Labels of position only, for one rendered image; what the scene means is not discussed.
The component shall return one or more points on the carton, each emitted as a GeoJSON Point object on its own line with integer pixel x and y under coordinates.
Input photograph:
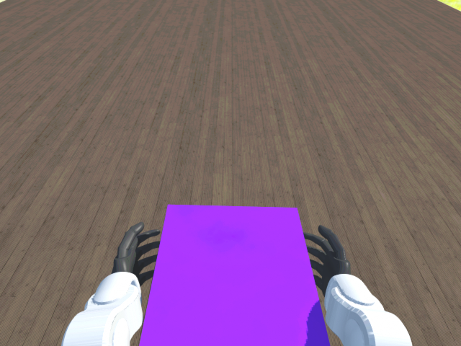
{"type": "Point", "coordinates": [233, 276]}

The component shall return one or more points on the robot left forearm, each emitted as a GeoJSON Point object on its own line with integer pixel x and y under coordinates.
{"type": "Point", "coordinates": [111, 316]}

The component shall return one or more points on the left robot hand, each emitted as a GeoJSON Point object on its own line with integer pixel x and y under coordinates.
{"type": "Point", "coordinates": [128, 252]}

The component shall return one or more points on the robot right forearm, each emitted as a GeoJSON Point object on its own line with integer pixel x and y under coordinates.
{"type": "Point", "coordinates": [358, 318]}

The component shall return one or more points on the right robot hand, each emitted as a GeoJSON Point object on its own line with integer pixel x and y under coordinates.
{"type": "Point", "coordinates": [333, 257]}

